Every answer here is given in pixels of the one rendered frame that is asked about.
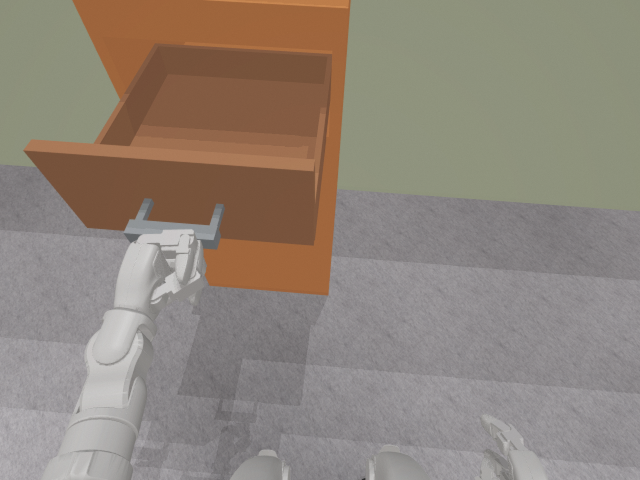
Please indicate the drawer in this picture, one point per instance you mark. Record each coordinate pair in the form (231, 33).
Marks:
(200, 126)

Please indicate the left robot shin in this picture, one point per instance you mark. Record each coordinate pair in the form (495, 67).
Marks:
(267, 453)

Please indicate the right robot hand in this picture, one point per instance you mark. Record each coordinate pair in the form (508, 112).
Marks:
(521, 464)

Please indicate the cabinet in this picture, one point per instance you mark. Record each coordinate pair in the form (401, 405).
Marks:
(124, 32)

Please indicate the robot left forearm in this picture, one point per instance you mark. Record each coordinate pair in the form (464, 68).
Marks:
(101, 434)

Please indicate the left robot hand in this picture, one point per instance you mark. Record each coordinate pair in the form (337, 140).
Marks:
(144, 267)

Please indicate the robot right thigh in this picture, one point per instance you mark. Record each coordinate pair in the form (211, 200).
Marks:
(394, 466)

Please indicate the handle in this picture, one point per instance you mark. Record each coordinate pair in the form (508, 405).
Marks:
(208, 234)

